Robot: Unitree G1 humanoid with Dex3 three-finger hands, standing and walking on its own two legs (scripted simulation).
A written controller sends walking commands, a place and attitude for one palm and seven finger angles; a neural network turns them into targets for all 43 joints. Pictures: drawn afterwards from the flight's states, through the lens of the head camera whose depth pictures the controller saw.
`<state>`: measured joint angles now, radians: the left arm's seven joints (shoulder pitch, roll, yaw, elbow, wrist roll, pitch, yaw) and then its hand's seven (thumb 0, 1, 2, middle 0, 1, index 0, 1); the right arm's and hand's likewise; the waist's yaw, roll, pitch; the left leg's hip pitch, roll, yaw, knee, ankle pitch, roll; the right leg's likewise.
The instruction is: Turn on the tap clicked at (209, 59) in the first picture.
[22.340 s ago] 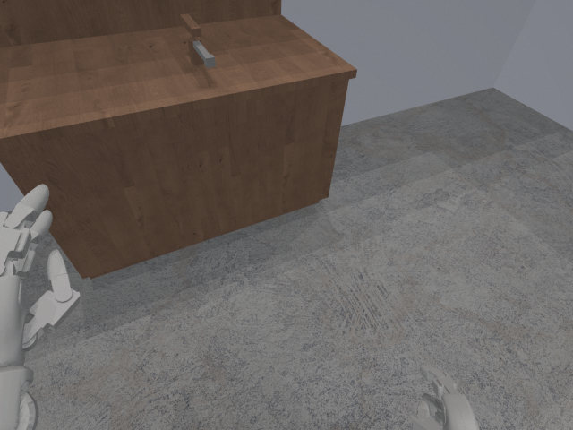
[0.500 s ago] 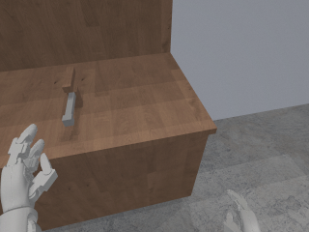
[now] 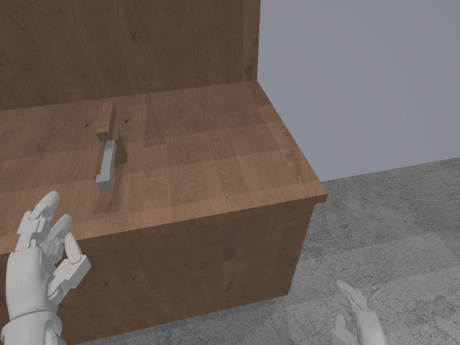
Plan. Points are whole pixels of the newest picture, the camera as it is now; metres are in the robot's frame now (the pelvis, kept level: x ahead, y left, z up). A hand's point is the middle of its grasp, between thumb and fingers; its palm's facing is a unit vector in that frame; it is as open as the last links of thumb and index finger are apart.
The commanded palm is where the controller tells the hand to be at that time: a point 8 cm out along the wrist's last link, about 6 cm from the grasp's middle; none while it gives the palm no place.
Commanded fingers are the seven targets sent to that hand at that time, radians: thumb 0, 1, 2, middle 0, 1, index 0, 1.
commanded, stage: turn the palm inward beside the body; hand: left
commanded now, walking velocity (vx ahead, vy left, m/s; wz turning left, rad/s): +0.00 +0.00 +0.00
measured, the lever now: (105, 182) +0.40 +0.33 +0.05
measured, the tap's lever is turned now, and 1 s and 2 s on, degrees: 0 0 0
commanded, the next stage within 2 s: reach beside the lever's end, fingers flat in 0.26 s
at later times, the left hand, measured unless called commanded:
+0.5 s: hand (96, 258) +0.19 +0.22 +0.13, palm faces +0.52 -0.85 -0.11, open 7.5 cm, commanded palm +0.15 +0.27 +0.14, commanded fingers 0.00 0.90 0.90 -0.20 -0.30 -0.20 -0.30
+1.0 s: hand (87, 231) +0.24 +0.27 +0.11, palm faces +0.54 -0.84 -0.09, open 7.5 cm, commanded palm +0.20 +0.31 +0.11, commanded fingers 0.00 0.90 0.90 -0.19 -0.27 -0.19 -0.27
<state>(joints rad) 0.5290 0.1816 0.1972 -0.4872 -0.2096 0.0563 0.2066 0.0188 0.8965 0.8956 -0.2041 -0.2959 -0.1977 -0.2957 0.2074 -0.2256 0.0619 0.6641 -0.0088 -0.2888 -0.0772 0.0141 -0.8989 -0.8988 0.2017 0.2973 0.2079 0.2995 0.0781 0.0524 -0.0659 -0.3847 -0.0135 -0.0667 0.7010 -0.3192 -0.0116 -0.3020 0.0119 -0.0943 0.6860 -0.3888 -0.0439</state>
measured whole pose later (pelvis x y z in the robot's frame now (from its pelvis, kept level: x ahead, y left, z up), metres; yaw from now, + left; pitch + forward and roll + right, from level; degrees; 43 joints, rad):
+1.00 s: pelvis +0.00 -0.01 +0.00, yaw -1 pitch +3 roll +0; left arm 0.23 0.24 0.37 -0.05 -0.25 -0.06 0.15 0.02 0.90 0.90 -0.20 -0.28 -0.20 -0.28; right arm 0.21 -0.25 0.02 0.72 0.01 -0.27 -0.09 0.01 -0.90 -0.90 0.20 0.30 0.21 0.30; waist 0.04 0.04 -0.07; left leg -0.43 0.01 -0.05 0.68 -0.31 -0.03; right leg -0.36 0.03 -0.08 0.68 -0.37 -0.06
